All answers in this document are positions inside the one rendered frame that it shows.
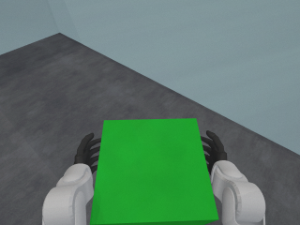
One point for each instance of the robot left forearm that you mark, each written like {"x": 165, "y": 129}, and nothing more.
{"x": 66, "y": 203}

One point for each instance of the left robot hand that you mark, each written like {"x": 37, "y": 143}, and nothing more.
{"x": 84, "y": 152}

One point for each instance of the right robot hand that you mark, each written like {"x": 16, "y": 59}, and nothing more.
{"x": 216, "y": 150}

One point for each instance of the carton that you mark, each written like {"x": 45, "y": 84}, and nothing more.
{"x": 152, "y": 172}

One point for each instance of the robot right forearm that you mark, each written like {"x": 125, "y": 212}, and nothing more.
{"x": 242, "y": 202}

